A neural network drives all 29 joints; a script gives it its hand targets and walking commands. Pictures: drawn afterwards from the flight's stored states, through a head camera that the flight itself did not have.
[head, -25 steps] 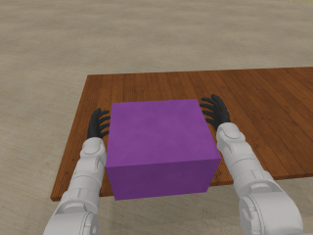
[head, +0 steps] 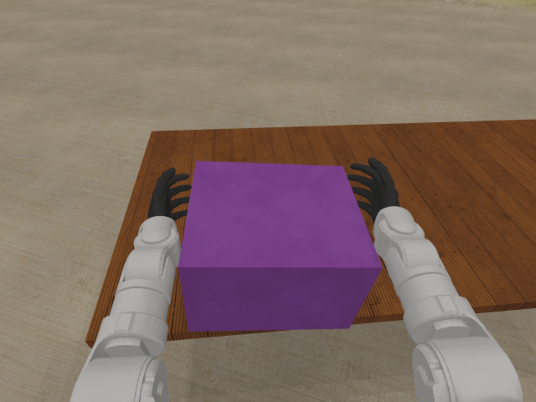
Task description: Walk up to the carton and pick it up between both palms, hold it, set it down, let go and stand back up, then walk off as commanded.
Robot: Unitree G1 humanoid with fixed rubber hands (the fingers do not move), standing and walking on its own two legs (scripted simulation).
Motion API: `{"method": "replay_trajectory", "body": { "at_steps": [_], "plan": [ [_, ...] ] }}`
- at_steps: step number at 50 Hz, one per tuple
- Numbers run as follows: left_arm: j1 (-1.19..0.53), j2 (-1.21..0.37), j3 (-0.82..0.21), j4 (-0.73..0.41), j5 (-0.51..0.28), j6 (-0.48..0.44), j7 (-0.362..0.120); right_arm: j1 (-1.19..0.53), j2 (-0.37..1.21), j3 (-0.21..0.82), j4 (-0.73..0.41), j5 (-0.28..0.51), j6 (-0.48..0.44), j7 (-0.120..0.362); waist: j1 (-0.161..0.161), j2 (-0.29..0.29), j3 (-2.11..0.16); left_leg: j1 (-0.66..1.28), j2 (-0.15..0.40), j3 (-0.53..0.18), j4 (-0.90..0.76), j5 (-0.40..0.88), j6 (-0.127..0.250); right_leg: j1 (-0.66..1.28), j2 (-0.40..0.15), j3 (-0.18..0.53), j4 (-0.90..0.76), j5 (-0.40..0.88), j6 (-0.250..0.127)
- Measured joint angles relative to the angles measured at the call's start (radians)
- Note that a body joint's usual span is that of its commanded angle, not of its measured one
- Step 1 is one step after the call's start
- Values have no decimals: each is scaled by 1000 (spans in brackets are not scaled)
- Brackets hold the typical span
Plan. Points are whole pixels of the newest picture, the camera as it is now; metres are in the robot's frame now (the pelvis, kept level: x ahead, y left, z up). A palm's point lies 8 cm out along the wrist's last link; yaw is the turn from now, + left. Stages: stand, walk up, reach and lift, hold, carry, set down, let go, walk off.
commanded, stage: reach and lift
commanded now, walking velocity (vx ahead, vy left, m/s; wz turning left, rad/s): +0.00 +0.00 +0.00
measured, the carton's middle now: (271, 243) +0.36 +0.04 +0.07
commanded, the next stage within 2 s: hold in 1.18 s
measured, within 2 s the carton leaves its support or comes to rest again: neither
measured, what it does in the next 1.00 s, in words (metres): stands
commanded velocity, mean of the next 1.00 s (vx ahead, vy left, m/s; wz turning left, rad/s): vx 0.00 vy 0.00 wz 0.00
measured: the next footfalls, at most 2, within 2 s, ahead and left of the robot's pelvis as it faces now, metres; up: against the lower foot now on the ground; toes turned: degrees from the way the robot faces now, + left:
none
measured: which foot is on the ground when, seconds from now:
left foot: down 0.00-1.00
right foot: down 0.00-1.00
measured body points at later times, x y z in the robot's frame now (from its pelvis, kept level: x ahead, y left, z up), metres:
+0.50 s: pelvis -0.02 +0.01 +0.00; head -0.07 +0.03 +0.45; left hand +0.35 +0.23 +0.14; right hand +0.39 -0.12 +0.16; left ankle +0.06 +0.09 -0.74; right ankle -0.03 -0.10 -0.74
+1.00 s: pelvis -0.02 +0.01 +0.00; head -0.06 +0.03 +0.45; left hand +0.36 +0.22 +0.15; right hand +0.40 -0.12 +0.17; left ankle +0.06 +0.09 -0.74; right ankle -0.03 -0.10 -0.74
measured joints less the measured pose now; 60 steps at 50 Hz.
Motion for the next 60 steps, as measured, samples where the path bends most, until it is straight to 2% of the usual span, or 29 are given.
{"method": "replay_trajectory", "body": {
  "at_steps": [6, 16, 22, 36, 60],
  "plan": [
    [0, 0, 0, -12, 13, 57, -6, -1, 0, 0, -6, 0, 49, -3, 0, 0, 0, 1, 0, -2, 0, 6, 3, 3, 0, -2, -4, 8, 3],
    [-5, 7, 0, -58, 15, 94, -5, -22, 0, -5, -36, -1, 84, -4, 0, 0, -15, 1, 0, -3, 0, 17, 4, 3, 0, -3, -4, 20, 6],
    [-26, 7, -3, -58, 23, 129, -6, -36, 0, -28, -37, -28, 113, 9, 0, 0, -13, 1, 0, -4, 0, 23, 4, 3, 0, -3, -4, 27, 9],
    [-78, 7, 0, -58, 61, 148, -10, -75, 0, -74, -37, -63, 119, 32, 0, 0, 7, 1, 0, -5, -1, 26, 4, 4, 0, -3, -5, 32, 12],
    [-80, 7, 0, -102, 64, 206, -9, -77, 0, -76, -37, -49, 131, 29, 0, 0, 3, 6, 0, -7, -3, 26, 4, 11, 1, -4, -13, 32, 13]
  ]
}}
